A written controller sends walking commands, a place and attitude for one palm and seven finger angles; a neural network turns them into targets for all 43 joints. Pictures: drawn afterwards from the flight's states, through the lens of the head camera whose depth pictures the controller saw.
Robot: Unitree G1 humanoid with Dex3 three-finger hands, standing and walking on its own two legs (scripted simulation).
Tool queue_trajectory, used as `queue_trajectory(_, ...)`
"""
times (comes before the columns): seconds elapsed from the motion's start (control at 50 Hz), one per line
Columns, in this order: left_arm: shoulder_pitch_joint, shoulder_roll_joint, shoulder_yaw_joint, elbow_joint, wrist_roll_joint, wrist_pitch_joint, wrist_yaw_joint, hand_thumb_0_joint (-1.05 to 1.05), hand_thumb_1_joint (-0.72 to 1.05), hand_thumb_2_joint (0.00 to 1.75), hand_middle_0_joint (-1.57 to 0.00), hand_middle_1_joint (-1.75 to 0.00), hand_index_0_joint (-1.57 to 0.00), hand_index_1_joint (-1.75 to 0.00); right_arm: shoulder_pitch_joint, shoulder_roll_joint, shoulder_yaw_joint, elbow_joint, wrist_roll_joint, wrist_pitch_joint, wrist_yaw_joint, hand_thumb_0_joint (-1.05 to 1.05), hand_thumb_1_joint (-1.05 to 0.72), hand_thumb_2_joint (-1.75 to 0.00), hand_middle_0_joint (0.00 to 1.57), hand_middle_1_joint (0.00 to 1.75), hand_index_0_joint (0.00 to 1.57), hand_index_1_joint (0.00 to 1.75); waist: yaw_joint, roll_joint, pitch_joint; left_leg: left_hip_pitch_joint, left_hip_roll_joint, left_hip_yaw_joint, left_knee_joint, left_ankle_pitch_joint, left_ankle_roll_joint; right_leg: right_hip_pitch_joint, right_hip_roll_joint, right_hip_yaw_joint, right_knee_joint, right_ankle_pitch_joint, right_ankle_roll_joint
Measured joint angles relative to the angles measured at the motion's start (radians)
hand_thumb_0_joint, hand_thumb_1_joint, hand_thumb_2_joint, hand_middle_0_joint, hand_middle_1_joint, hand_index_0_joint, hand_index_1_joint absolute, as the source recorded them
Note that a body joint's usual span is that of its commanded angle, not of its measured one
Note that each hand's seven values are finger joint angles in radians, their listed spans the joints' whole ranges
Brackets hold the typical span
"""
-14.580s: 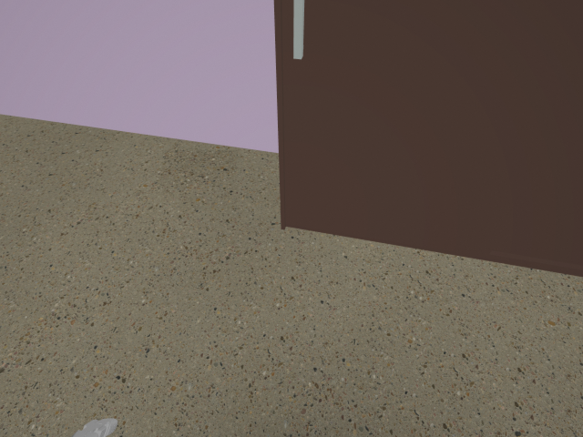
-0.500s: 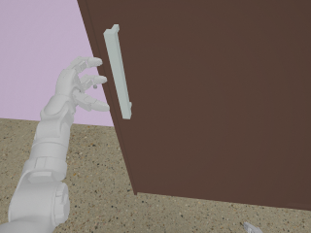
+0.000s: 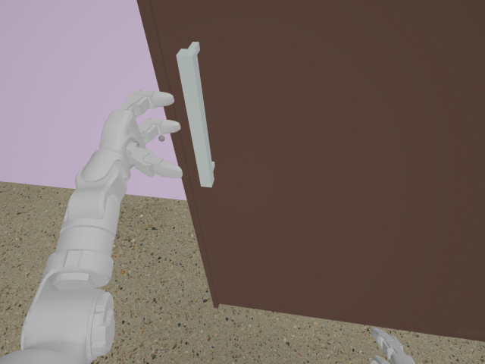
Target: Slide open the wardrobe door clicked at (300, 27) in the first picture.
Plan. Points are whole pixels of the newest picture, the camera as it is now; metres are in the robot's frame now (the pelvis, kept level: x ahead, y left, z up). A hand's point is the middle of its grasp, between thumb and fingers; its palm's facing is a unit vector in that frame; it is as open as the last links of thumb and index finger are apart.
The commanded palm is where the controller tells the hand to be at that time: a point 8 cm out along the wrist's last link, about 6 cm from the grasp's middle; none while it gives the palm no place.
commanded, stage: feel for the door with the fingertips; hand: left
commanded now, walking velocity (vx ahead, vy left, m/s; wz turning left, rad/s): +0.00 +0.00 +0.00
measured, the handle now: (201, 123) +0.47 +0.10 +0.18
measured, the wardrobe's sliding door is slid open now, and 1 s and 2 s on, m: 0.00 0.00 0.00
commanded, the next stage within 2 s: slide the fingers in behind the handle in 0.66 s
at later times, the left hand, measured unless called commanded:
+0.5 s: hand (189, 139) +0.42 +0.11 +0.18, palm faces -0.07 -1.00 +0.01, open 14.0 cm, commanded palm +0.39 +0.17 +0.19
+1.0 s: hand (184, 135) +0.42 +0.12 +0.19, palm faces -0.07 -1.00 +0.01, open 13.8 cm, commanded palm +0.40 +0.17 +0.19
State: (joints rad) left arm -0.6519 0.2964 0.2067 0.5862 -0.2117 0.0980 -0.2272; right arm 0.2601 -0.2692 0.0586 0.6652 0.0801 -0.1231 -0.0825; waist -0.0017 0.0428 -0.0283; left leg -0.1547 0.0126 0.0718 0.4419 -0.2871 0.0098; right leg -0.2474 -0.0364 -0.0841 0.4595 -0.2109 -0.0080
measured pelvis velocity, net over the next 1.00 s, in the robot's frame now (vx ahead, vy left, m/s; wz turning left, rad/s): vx -0.01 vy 0.00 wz -0.01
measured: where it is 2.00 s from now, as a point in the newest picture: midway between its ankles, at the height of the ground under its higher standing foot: outside the picture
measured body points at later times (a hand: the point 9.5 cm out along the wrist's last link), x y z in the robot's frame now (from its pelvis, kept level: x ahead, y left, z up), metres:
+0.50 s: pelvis +0.00 +0.00 +0.00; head -0.01 -0.02 +0.45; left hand +0.41 +0.17 +0.19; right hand +0.13 -0.25 -0.11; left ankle -0.03 +0.11 -0.74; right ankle +0.02 -0.11 -0.74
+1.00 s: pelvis -0.01 +0.00 +0.00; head -0.01 -0.02 +0.45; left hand +0.42 +0.17 +0.19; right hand +0.10 -0.25 -0.11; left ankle -0.03 +0.11 -0.74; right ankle +0.02 -0.11 -0.74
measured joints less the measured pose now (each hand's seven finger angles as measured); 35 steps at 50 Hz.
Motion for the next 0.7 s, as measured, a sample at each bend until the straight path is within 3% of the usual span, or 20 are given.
queue_trajectory(0.12,-0.016,-0.023,-0.021,0.016,0.013,0.018,0.037,-0.02,-0.50,0.30,-0.30,-1.20,-0.30,-1.20,-0.008,0.007,0.003,0.004,-0.002,0.008,-0.001,0.01,-0.90,-0.90,0.20,0.30,0.20,0.30,-0.006,-0.002,0.007,-0.008,-0.003,0.000,0.008,-0.001,0.002,-0.009,-0.004,0.001,0.010,-0.003,0.001)
queue_trajectory(0.26,-0.013,-0.063,-0.031,-0.014,0.018,-0.002,0.072,-0.02,-0.50,0.30,-0.30,-1.20,-0.30,-1.20,0.002,0.018,0.001,0.010,-0.010,0.007,0.007,0.01,-0.90,-0.90,0.20,0.30,0.20,0.30,-0.011,-0.004,0.003,-0.001,-0.002,0.008,-0.002,0.001,0.000,-0.009,-0.002,0.009,0.009,-0.002,0.001)
queue_trajectory(0.42,-0.006,-0.083,-0.041,-0.026,0.029,0.030,0.112,-0.02,-0.50,0.30,-0.31,-1.20,-0.30,-1.20,0.003,0.021,-0.001,0.010,-0.010,0.022,0.011,0.01,-0.90,-0.90,0.20,0.30,0.20,0.30,-0.016,-0.004,0.003,0.005,0.003,0.012,-0.004,0.000,-0.002,-0.006,0.004,0.013,0.007,-0.002,-0.002)
queue_trajectory(0.7,-0.071,-0.043,-0.027,0.073,0.027,0.004,0.090,-0.02,-0.50,0.30,-0.33,-1.21,-0.32,-1.22,-0.002,0.010,-0.004,0.014,-0.006,0.024,-0.001,0.01,-0.90,-0.90,0.20,0.30,0.20,0.30,-0.021,-0.010,0.006,-0.009,0.010,0.004,-0.001,0.006,-0.007,-0.012,0.011,0.004,-0.002,0.008,-0.009)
